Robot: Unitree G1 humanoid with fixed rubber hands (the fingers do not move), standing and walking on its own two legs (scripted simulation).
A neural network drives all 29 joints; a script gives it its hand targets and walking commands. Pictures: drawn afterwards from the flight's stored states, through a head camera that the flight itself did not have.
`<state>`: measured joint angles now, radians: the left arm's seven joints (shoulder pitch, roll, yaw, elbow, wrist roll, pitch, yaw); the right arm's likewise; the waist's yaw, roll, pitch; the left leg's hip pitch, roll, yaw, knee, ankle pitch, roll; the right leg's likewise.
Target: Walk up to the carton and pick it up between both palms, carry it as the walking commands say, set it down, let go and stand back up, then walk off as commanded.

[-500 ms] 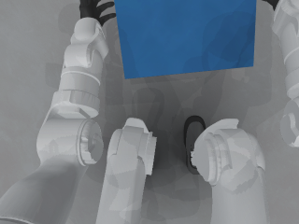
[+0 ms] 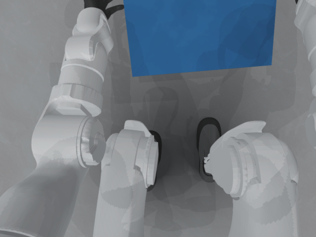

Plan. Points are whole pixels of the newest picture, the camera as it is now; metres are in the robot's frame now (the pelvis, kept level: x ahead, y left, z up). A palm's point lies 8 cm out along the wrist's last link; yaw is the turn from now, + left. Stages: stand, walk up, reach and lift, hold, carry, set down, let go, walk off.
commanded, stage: set down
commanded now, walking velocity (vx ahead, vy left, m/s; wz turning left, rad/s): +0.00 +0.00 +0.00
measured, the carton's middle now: (193, 5) +0.56 -0.06 -0.26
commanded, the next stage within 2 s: none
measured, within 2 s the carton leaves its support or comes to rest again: rests again in 0.12 s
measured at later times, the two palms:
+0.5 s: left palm (98, 12) +0.54 +0.13 -0.17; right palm out of the picture +0.54 -0.24 -0.17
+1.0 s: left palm (99, 9) +0.55 +0.13 -0.18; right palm out of the picture +0.54 -0.24 -0.18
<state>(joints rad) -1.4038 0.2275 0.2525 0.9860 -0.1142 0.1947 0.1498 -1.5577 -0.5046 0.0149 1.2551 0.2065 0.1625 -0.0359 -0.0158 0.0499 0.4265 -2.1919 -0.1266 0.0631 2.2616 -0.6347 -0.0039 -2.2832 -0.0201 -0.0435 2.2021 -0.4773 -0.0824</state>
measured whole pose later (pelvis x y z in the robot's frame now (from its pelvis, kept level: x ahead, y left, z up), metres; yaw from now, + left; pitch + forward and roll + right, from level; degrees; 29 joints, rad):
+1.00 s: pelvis +0.00 +0.00 -0.01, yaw +1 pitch +29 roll +2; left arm -1.48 0.27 0.29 1.06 -0.08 0.18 0.04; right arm -1.57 -0.51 -0.07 1.24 0.16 0.15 0.04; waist -0.03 0.06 0.52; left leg -2.18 -0.10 0.07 2.32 -0.64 0.01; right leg -2.27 -0.05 -0.06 2.26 -0.50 -0.10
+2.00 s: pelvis +0.00 -0.01 -0.02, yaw +1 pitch +30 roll +2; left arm -1.46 0.38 0.14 1.05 -0.22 0.12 0.10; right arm -1.53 -0.62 -0.08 1.23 0.28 0.06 0.03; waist -0.01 0.03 0.52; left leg -2.22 -0.04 0.08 2.33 -0.63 0.03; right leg -2.30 -0.06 -0.07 2.28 -0.50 -0.12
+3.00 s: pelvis +0.03 -0.01 +0.20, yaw +1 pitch +45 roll +3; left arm -1.16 0.31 0.28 0.75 -0.11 0.28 0.04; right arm -1.25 -0.59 -0.27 0.96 0.12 0.24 0.18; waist 0.00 0.01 0.02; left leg -1.81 -0.06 0.03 1.51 -0.48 0.01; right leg -1.88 0.01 -0.01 1.50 -0.40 -0.06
